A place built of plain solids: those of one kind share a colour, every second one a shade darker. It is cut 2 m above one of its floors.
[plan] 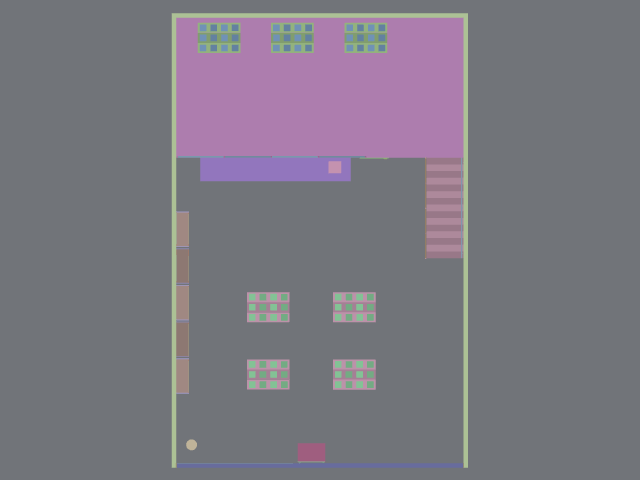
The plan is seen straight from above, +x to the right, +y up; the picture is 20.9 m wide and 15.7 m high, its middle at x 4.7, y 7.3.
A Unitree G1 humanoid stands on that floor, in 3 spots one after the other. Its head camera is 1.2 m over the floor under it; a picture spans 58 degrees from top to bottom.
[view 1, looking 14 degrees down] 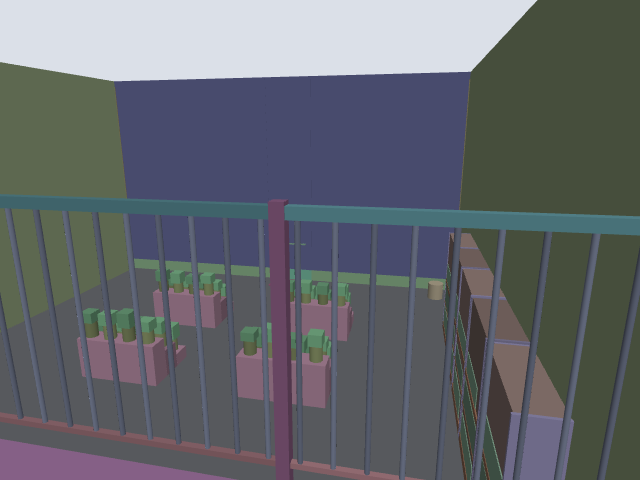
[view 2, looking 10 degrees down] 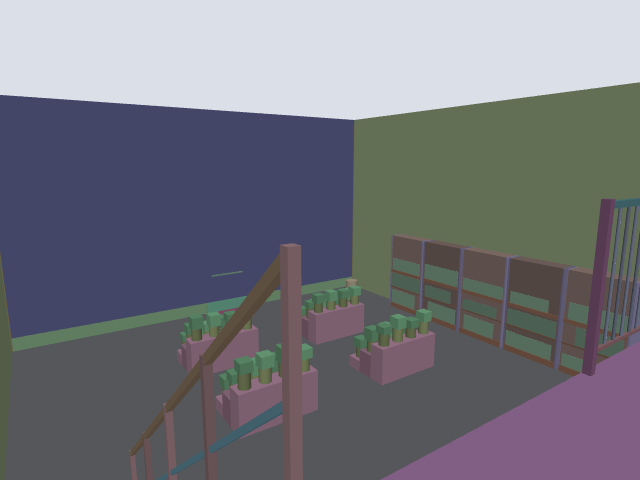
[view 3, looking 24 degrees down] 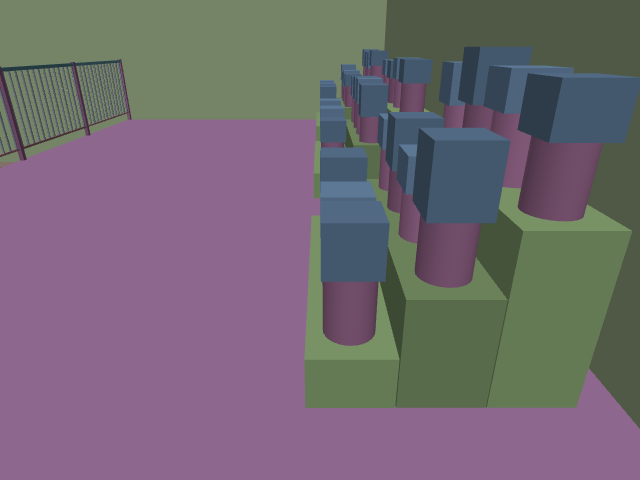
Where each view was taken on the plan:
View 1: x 1.20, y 11.19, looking -78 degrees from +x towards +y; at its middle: window_wall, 11.79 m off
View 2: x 8.79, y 11.09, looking -124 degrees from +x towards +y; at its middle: window_wall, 13.58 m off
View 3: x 8.09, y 13.47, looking -180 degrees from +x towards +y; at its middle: upper_tier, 2.41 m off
